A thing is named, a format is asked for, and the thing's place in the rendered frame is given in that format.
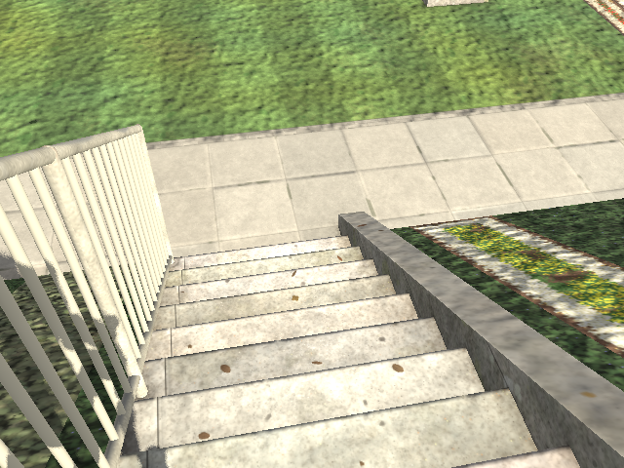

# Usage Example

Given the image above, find stairs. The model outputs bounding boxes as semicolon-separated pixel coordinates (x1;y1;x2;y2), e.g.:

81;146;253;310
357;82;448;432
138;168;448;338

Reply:
117;235;580;468

